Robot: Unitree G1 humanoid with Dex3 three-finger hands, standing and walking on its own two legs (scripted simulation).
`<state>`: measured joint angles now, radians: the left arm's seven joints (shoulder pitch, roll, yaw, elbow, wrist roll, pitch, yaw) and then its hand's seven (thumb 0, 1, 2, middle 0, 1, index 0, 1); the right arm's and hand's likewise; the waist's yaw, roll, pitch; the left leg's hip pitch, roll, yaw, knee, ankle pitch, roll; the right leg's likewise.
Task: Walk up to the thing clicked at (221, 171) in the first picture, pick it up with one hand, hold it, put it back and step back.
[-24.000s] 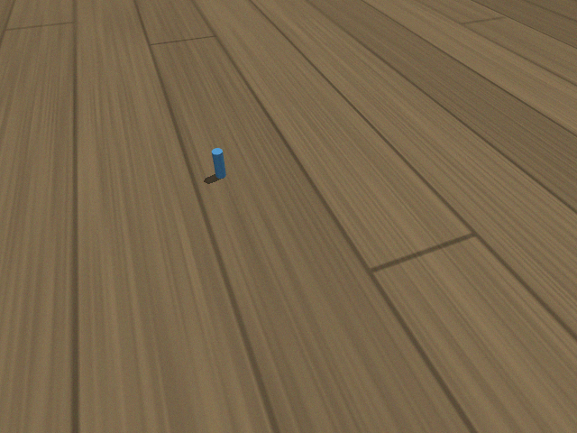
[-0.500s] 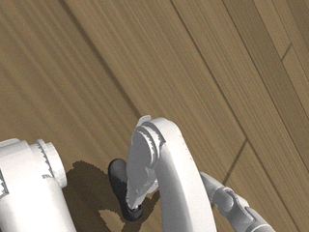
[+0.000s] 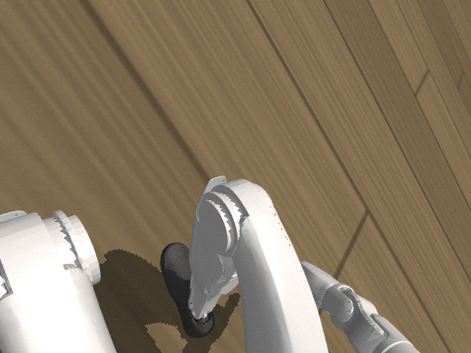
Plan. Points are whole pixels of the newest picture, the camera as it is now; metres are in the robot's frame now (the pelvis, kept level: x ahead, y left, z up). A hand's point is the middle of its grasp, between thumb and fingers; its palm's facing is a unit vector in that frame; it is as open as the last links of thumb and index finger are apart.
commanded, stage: open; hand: left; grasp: from the side
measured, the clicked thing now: out of the picture +0.42 +0.31 -0.20
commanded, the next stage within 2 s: withdraw in 0.16 s
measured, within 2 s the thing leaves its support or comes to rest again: neither
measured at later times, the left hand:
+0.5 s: hand out of the picture +0.42 +0.32 -0.16, palm faces +0.42 -0.91 +0.02, open 17.0 cm
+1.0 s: hand out of the picture +0.33 +0.42 -0.04, palm faces +0.41 -0.85 -0.32, open 17.4 cm
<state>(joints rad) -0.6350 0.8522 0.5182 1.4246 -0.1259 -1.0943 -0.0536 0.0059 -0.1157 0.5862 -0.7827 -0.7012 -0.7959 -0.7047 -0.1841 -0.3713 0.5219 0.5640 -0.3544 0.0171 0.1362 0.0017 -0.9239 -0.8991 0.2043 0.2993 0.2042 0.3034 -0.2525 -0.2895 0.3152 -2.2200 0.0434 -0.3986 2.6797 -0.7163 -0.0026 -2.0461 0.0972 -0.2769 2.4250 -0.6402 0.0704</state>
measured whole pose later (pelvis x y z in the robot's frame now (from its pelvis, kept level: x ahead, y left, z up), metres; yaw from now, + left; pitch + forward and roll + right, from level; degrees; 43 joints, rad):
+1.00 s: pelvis +0.00 -0.01 +0.05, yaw +6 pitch +25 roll -11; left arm -0.48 0.77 0.53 0.96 0.04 -0.46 -0.14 -0.01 -0.53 0.07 -0.08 -0.05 -0.07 -0.05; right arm 0.00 -0.28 0.18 0.59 -0.08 0.09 0.08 0.00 -0.92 -0.91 0.20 0.30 0.20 0.31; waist -0.10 -0.10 0.00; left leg -2.23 0.06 -0.20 2.43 -0.66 0.02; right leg -2.10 0.03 -0.15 2.31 -0.66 0.03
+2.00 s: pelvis +0.10 +0.01 +0.42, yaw +17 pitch +12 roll -3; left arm 0.40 0.25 0.00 0.06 -0.02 0.27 0.19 0.00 -0.55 0.05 -0.06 -0.05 -0.06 -0.05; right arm 0.29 -0.20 0.04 0.48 0.04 -0.03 -0.18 0.01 -0.90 -0.90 0.20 0.30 0.20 0.30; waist -0.05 0.04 -0.16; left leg -0.79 0.04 -0.02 1.07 -0.50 0.00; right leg -0.72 -0.01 -0.05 1.01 -0.50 0.02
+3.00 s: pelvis +0.09 -0.01 +0.44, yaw +18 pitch +7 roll -1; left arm 0.45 0.20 -0.02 0.03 -0.01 0.25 0.14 -0.01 -0.54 0.05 -0.06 -0.05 -0.05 -0.05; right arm 0.28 -0.21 0.03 0.52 0.02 -0.12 -0.18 0.02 -0.90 -0.90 0.20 0.30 0.20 0.30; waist -0.03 0.03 -0.09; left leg -0.62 0.04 -0.02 0.94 -0.44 -0.02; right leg -0.57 -0.01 -0.05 0.91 -0.45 0.00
